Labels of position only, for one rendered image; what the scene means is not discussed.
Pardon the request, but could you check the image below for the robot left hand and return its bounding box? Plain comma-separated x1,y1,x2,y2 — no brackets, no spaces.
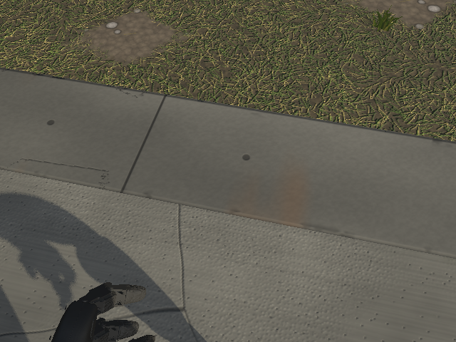
49,282,155,342

